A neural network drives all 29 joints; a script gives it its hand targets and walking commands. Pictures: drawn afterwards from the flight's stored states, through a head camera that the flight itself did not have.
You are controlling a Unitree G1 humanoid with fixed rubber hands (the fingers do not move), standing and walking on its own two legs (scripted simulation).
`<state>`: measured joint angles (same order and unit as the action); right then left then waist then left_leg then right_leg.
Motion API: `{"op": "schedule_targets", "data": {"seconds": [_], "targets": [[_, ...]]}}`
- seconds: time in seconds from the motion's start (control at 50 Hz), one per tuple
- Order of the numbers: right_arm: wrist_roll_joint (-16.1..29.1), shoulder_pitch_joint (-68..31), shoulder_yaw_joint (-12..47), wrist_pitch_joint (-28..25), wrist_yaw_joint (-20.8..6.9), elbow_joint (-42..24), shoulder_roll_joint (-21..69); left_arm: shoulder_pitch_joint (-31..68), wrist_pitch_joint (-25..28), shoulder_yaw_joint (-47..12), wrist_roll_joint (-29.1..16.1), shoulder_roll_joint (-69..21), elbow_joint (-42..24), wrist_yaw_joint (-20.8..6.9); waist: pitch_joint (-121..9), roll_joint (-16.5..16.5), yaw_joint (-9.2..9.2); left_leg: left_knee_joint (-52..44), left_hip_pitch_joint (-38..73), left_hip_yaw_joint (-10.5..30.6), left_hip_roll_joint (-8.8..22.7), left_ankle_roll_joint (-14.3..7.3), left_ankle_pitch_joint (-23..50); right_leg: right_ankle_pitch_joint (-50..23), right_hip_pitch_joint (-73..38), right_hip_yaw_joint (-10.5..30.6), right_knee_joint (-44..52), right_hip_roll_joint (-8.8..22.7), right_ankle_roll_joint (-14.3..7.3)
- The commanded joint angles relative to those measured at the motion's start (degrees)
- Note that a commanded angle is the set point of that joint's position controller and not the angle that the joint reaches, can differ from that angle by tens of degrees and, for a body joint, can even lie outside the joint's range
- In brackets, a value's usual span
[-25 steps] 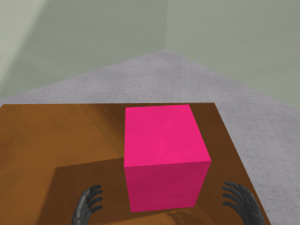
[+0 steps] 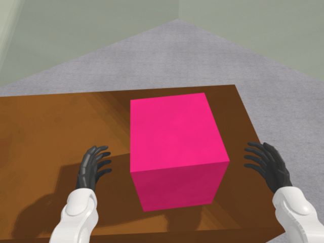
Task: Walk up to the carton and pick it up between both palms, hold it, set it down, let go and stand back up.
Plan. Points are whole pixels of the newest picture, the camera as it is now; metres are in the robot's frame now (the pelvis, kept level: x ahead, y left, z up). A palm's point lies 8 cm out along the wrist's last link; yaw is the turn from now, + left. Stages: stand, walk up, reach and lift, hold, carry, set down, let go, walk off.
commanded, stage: reach and lift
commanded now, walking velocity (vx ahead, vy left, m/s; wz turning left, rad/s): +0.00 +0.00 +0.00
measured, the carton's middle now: (172, 154) +0.37 +0.00 -0.01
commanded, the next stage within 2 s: none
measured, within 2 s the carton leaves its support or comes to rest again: neither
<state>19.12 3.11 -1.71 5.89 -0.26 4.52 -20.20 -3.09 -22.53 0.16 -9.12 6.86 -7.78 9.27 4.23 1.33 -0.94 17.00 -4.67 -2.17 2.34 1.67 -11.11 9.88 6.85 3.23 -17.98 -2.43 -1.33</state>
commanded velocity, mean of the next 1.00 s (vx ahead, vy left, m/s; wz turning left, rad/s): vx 0.00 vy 0.00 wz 0.00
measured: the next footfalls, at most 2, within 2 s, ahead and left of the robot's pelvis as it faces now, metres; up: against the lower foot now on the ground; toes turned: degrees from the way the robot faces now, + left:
none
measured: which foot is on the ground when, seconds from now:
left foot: down 0.00-1.00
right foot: down 0.00-1.00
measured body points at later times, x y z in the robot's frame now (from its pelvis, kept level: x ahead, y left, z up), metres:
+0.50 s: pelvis -0.01 -0.01 +0.00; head +0.02 +0.00 +0.45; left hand +0.33 +0.21 +0.10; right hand +0.37 -0.22 +0.10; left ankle -0.02 +0.13 -0.75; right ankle +0.00 -0.11 -0.75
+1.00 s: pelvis +0.00 +0.00 +0.00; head +0.05 +0.00 +0.45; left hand +0.36 +0.21 +0.07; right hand +0.40 -0.22 +0.07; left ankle -0.02 +0.14 -0.75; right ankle +0.00 -0.11 -0.75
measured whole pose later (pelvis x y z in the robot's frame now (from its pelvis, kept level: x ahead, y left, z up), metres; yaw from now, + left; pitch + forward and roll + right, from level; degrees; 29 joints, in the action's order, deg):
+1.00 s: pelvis +0.00 +0.00 +0.00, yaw +1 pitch +5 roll +0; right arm 20.8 -29.2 0.9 8.8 -1.3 32.8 -23.0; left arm 22.1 -28.0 8.4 -5.1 8.0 11.8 5.6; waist 1.1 1.0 -1.1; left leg 20.2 -13.3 -0.3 2.6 1.9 -11.4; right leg 9.1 13.9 2.0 -18.6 -2.8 -1.3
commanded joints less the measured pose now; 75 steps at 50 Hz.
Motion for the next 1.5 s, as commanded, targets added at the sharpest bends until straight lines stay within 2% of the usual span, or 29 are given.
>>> {"op": "schedule_targets", "data": {"seconds": [0.0,0.04,0.16,0.18,0.24,0.32,0.36,0.38,0.42,0.46,0.58,0.64,0.76,0.9,0.98,1.0,1.02,1.04,1.1,1.16,1.26,1.28,1.36,1.4,1.48], "targets": [[1.7,-18.2,-3.8,-1.6,1.1,-13.9,-12.4,16.1,0.1,5.6,0.5,5.7,-14.2,-0.9,-23.4,-6.0,-1.27,0.8,6.5,0.6,-3.1,-0.7,21.3,-27.8,-6.3,0.4,0.1,0.0,1.7],[2.6,-19.5,-3.3,-0.8,1.6,-14.5,-13.2,17.0,-1.3,6.9,0.8,6.2,-15.0,-1.4,-24.7,-6.9,-1.26,0.9,5.9,0.5,-3.4,-0.7,22.4,-31.7,-8.2,0.7,-0.7,0.1,2.2],[4.0,-26.6,-2.8,2.0,2.3,-12.7,-14.5,22.7,-5.3,9.3,0.3,7.8,-15.3,-2.5,-26.6,-7.5,-0.90,0.1,4.1,0.3,-3.8,-1.1,20.1,-35.6,-10.3,1.4,-1.2,1.1,3.7],[4.1,-28.4,-3.3,2.6,2.4,-12.0,-14.8,24.6,-6.0,9.3,0.3,7.9,-15.4,-2.5,-27.3,-7.1,-0.34,-0.1,3.9,0.4,-3.9,-1.1,19.6,-35.0,-10.1,1.3,-1.2,1.0,3.7],[4.9,-32.9,-3.2,4.1,2.2,-9.7,-15.4,28.3,-7.3,9.8,-0.3,8.9,-15.4,-2.6,-28.5,-6.3,-0.48,0.0,3.2,0.2,-3.8,-1.2,18.7,-33.3,-9.8,1.3,-1.1,0.9,3.6],[4.8,-39.4,-3.9,6.0,1.7,-4.3,-15.6,35.0,-9.0,9.6,-0.7,10.0,-12.2,-2.5,-28.3,-5.2,0.45,-0.3,1.2,0.3,-3.7,-1.4,13.9,-25.8,-7.4,1.0,-0.6,1.0,3.5],[4.7,-44.5,-4.1,6.7,1.3,-2.1,-15.9,39.6,-9.8,9.5,-1.2,10.6,-10.0,-2.2,-29.0,-5.2,0.11,-0.4,0.2,0.4,-3.4,-1.7,11.8,-22.1,-5.9,1.0,-0.5,0.8,3.3],[4.7,-45.6,-4.5,6.9,1.2,-1.3,-16.0,41.3,-10.0,8.8,-1.5,11.0,-10.4,-2.0,-29.6,-4.6,0.80,-0.3,0.4,0.4,-3.4,-1.5,11.6,-21.5,-5.4,0.5,-0.6,0.8,3.3],[4.4,-48.5,-4.8,7.3,1.0,0.7,-16.0,44.5,-10.4,8.9,-1.8,11.8,-7.7,-1.8,-31.2,-4.6,1.06,0.1,-0.5,0.5,-3.4,-1.8,10.6,-20.0,-5.1,0.5,-0.6,0.8,3.3],[4.6,-51.8,-4.6,7.3,0.6,3.1,-16.2,47.6,-10.5,8.7,-1.5,12.6,-6.7,-1.3,-33.3,-2.9,0.78,0.4,0.0,0.8,-3.0,-1.5,10.6,-18.3,-4.1,-0.1,-0.9,0.6,3.1],[4.3,-59.1,-5.6,7.1,-0.2,7.7,-18.8,54.3,-11.5,7.8,-1.5,13.4,-4.0,-0.2,-41.0,-0.9,1.03,3.1,3.6,1.3,-2.4,-0.2,17.2,-22.1,-2.7,-2.0,-2.0,-0.9,2.4],[4.6,-61.1,-4.6,7.1,-0.6,11.0,-19.0,55.5,-12.1,8.3,-0.7,13.4,-2.0,0.1,-42.1,-0.2,0.00,4.1,4.1,1.4,-2.1,0.4,20.2,-23.7,-2.8,-2.5,-2.2,-1.3,2.4],[4.4,-59.2,-2.6,6.5,-1.4,18.0,-17.8,51.0,-11.7,9.4,1.9,10.6,5.8,-1.1,-39.7,-2.2,-0.49,4.6,4.5,1.3,-2.1,0.4,24.4,-28.4,-4.2,-3.2,-2.1,-1.9,3.0],[1.3,-52.5,-1.3,-1.1,-1.1,16.5,-12.9,42.5,-1.1,10.3,4.8,7.6,8.2,-4.0,-37.7,-5.5,-0.10,4.8,0.7,0.6,-3.5,-0.1,26.4,-39.7,-9.2,-2.5,-4.0,-0.4,5.0],[-1.0,-53.1,-1.5,-7.3,-0.9,13.7,-10.2,42.9,8.6,9.1,4.9,7.0,8.0,-4.7,-39.8,-5.8,0.09,4.7,-1.2,0.4,-3.8,0.0,25.6,-41.6,-10.0,-2.2,-5.2,0.4,5.5],[-1.6,-53.2,-2.3,-8.8,-1.0,13.8,-10.0,43.7,11.4,8.6,4.5,7.3,8.2,-4.7,-40.2,-5.5,0.65,4.9,-1.6,0.5,-3.8,0.1,25.1,-41.1,-9.4,-2.2,-5.5,0.5,5.5],[-2.4,-53.5,-2.3,-10.4,-1.0,13.9,-9.0,43.8,14.2,8.6,4.5,7.2,10.0,-4.7,-40.9,-5.6,0.40,5.1,-2.5,0.5,-3.9,0.0,24.4,-40.9,-9.8,-1.9,-5.7,0.8,5.5],[-3.2,-53.9,-3.0,-11.9,-0.9,13.5,-8.5,45.0,17.1,7.8,4.1,7.1,10.5,-4.4,-43.8,-5.1,1.21,5.4,-2.1,0.7,-3.9,0.3,24.5,-40.8,-9.8,-2.1,-6.0,0.7,5.3],[-4.8,-55.2,-4.3,-15.5,-0.9,15.2,-7.0,48.0,23.6,5.8,3.2,6.2,12.7,-3.1,-50.0,-3.0,1.63,6.6,-2.5,1.3,-3.5,0.9,23.6,-37.3,-6.8,-2.2,-6.0,0.6,4.4],[-6.5,-55.4,-4.6,-17.5,-1.0,21.5,-5.5,50.1,28.2,4.6,3.2,5.1,20.0,-1.8,-51.8,-2.1,1.36,7.7,-4.1,1.3,-2.8,1.2,20.4,-29.5,-1.3,-2.8,-5.7,0.4,3.5],[-9.3,-55.2,-3.5,-20.4,-1.0,39.7,-3.1,50.3,33.9,3.7,5.3,1.5,44.3,-1.3,-46.3,-2.7,0.91,9.5,-10.3,1.0,-1.8,1.1,13.2,-17.9,6.0,-4.0,-6.3,0.2,2.7],[-9.0,-54.9,-2.9,-21.4,-1.0,42.3,-3.1,50.2,35.2,3.7,5.7,1.0,46.2,-1.2,-45.9,-2.3,0.72,10.0,-10.5,1.0,-1.5,1.3,12.9,-16.3,7.4,-4.4,-6.8,0.0,2.5],[-5.3,-60.5,0.3,-25.3,-0.3,44.8,-3.5,55.1,39.2,5.0,5.4,1.9,48.1,-0.2,-49.7,-2.4,-1.52,13.0,-13.5,0.5,-1.6,1.8,16.3,-19.5,6.2,-3.7,-9.6,-0.1,2.9],[-4.4,-62.4,0.7,-26.8,0.1,47.2,-3.7,56.4,40.3,4.4,5.6,1.6,49.3,0.3,-50.5,-2.2,-1.39,13.8,-13.9,0.7,-1.7,2.1,17.8,-20.3,6.3,-3.4,-10.2,-0.3,2.8],[-3.8,-65.9,1.8,-27.6,0.9,49.3,-3.6,59.0,41.5,4.1,4.9,2.2,54.2,0.7,-47.5,-3.7,-1.31,14.2,-17.4,0.5,-2.0,1.6,14.7,-17.8,7.5,-2.9,-11.0,-0.2,2.9]]}}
